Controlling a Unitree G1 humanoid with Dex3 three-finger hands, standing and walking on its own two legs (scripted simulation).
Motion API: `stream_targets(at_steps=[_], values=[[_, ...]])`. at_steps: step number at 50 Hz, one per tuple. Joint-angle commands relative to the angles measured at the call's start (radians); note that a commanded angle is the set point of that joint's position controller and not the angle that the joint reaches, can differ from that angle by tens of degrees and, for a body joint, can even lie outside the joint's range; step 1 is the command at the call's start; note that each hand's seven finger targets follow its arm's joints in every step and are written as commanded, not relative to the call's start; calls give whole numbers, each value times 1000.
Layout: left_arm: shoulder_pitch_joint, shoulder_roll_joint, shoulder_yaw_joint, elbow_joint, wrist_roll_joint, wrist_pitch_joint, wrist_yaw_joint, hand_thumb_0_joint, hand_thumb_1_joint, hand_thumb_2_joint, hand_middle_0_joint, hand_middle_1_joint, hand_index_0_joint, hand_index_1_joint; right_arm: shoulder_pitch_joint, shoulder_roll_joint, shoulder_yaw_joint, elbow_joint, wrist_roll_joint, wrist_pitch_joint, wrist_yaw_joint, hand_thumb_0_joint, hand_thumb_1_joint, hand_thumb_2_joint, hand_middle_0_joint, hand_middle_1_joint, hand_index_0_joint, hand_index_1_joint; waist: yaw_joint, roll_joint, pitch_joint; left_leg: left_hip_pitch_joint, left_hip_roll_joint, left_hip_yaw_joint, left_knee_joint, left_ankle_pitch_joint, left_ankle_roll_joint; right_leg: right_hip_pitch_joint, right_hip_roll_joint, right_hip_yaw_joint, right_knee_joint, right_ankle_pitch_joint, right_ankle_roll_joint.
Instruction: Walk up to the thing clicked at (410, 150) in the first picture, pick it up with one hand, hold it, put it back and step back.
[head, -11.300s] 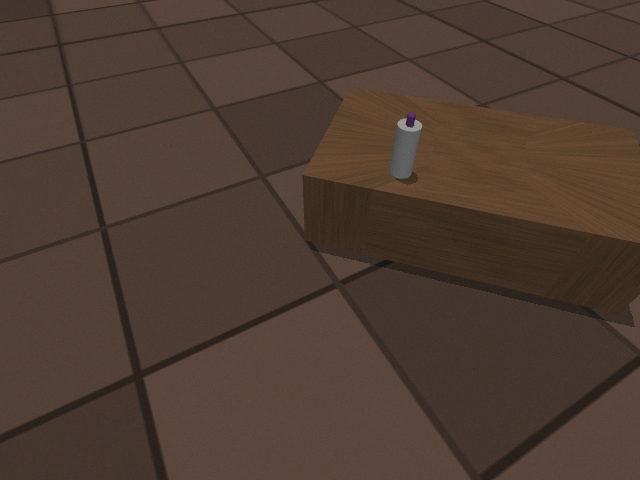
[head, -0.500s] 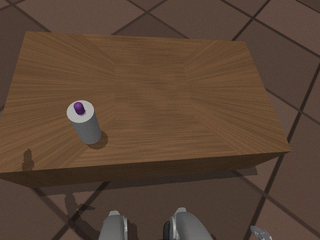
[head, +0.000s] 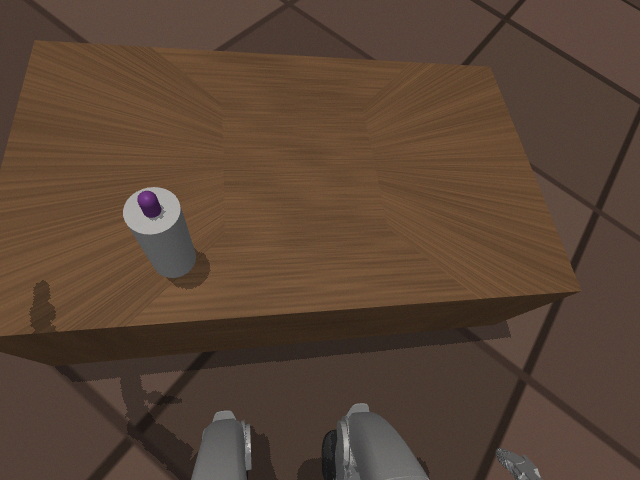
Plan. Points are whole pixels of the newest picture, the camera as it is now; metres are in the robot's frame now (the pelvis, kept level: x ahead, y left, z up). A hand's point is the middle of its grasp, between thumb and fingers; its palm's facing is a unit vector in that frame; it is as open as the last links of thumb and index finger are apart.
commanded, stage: go down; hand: left
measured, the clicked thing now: (162, 231) +0.51 +0.22 -0.20
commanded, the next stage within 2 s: none
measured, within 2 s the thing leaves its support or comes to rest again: neither
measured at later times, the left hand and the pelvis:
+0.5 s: hand out of the picture +0.41 +0.42 +0.06, palm faces +0.27 -0.96 -0.03, open 17.4 cm; pelvis -0.01 +0.00 -0.01, yaw +0 degrees
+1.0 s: hand out of the picture +0.41 +0.43 +0.07, palm faces +0.28 -0.96 -0.02, open 17.5 cm; pelvis -0.01 +0.00 -0.01, yaw +0 degrees
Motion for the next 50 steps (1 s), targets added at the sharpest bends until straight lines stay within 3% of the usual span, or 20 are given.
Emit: stream_targets(at_steps=[1,6,9,12,16,17,21,23,28,29,31,32,33,35,39,41,43,44,49,50], values=[[-254,426,52,-214,-37,-56,-1,0,-506,53,-66,-32,-44,-50,150,-219,-83,-46,2,-23,-20,0,-894,-900,200,300,200,300,40,272,-470,445,-25,-26,-138,480,-5,142,23,26,-101,262,-54],[-236,412,54,-215,-41,-69,-1,0,-503,45,-70,-39,-52,-54,144,-215,-83,-45,6,-19,-20,0,-895,-899,200,300,200,300,46,287,-459,447,-22,-30,-148,460,-11,116,27,20,-91,237,-58],[-243,444,81,-224,-45,-76,3,0,-495,65,-61,-38,-41,-55,132,-212,-76,-58,5,-22,-17,0,-892,-899,200,300,200,300,47,281,-467,451,-21,-35,-142,487,-10,124,25,20,-85,249,-58],[-216,399,64,-202,-52,-78,-10,0,-487,65,-59,-32,-38,-50,135,-215,-82,-42,4,-21,-18,0,-892,-900,200,300,200,300,44,287,-455,450,-19,-38,-142,483,-15,99,26,19,-77,242,-58],[-241,402,60,-194,-57,-84,-19,0,-504,61,-61,-31,-40,-49,142,-221,-80,-30,1,-20,-18,0,-892,-899,199,300,200,300,32,286,-461,468,-13,-49,-124,530,-18,64,28,11,-69,251,-59],[-270,433,72,-232,-55,-91,-16,0,-500,56,-64,-31,-43,-50,139,-223,-80,-40,1,-21,-17,0,-893,-899,200,300,200,300,37,281,-475,470,-15,-47,-123,518,-14,72,28,15,-70,248,-59],[-301,419,56,-216,-55,-94,-21,0,-513,55,-64,-34,-44,-51,126,-214,-71,-48,-1,-22,-17,0,-892,-899,200,300,200,300,29,289,-471,441,-22,-36,-122,446,-7,82,22,26,-70,223,-57],[-319,459,71,-223,-50,-95,-20,0,-509,59,-59,-32,-41,-49,125,-219,-71,-43,0,-21,-19,0,-889,-898,200,300,200,300,37,319,-465,426,-22,-37,-131,409,-11,74,22,25,-66,199,-59],[-297,444,64,-184,-50,-78,-21,0,-529,52,-63,-42,-47,-56,138,-222,-69,-44,4,-19,-23,0,-896,-900,200,300,200,300,24,279,-474,403,-25,-34,-129,394,-3,102,24,25,-74,209,-55],[-303,458,73,-209,-52,-80,-21,0,-526,52,-61,-37,-45,-51,122,-215,-61,-57,2,-21,-21,0,-889,-898,200,300,200,300,39,306,-475,405,-23,-35,-129,402,-8,91,24,23,-65,206,-55],[-306,466,74,-220,-52,-78,-19,0,-538,43,-65,-37,-50,-51,129,-216,-63,-58,4,-21,-22,0,-894,-899,200,300,200,300,37,309,-498,421,-22,-38,-129,414,-8,98,24,22,-67,207,-57],[-279,439,65,-190,-54,-74,-19,0,-532,46,-65,-36,-49,-51,126,-212,-60,-65,5,-20,-21,0,-892,-898,200,300,200,300,32,283,-491,411,-23,-35,-125,426,-6,113,24,22,-69,222,-55],[-273,459,84,-194,-56,-73,-19,0,-540,50,-64,-39,-48,-54,129,-215,-61,-59,6,-21,-24,0,-893,-899,200,300,200,300,35,286,-487,413,-21,-39,-123,447,-8,104,26,18,-65,233,-55],[-285,439,70,-208,-60,-74,-19,0,-519,46,-64,-34,-47,-49,132,-217,-65,-57,7,-20,-24,0,-895,-899,200,300,200,300,35,298,-477,430,-20,-42,-127,446,-12,77,27,18,-64,220,-58],[-277,438,72,-181,-64,-78,-18,0,-532,50,-62,-42,-48,-55,134,-216,-64,-53,9,-21,-25,0,-894,-899,200,300,200,300,22,263,-451,378,-23,-34,-123,394,-5,98,27,23,-71,211,-56],[-293,462,87,-217,-69,-89,-20,0,-541,44,-62,-37,-49,-50,122,-211,-58,-61,9,-23,-25,0,-893,-899,200,300,200,300,35,278,-456,379,-24,-32,-124,388,-3,100,25,27,-70,205,-55],[-260,445,87,-194,-70,-88,-22,0,-535,45,-64,-37,-49,-51,128,-213,-58,-61,8,-22,-24,0,-893,-899,200,300,200,300,36,261,-468,397,-23,-38,-120,440,-4,102,25,21,-65,230,-56],[-286,468,90,-214,-69,-94,-27,0,-523,38,-66,-37,-53,-49,125,-219,-63,-53,10,-21,-26,0,-892,-898,200,300,200,300,39,298,-462,413,-22,-39,-121,428,-10,67,28,21,-63,211,-58],[-269,456,98,-198,-83,-98,-40,0,-534,40,-63,-33,-49,-46,133,-223,-63,-43,6,-22,-28,0,-896,-899,200,300,200,300,33,296,-484,443,-18,-49,-110,470,-13,53,28,16,-54,225,-57],[-289,436,80,-213,-85,-101,-45,0,-530,41,-64,-31,-49,-45,135,-223,-64,-37,6,-21,-27,0,-894,-899,200,300,200,300,29,307,-483,452,-17,-52,-112,473,-17,36,28,15,-50,220,-59]])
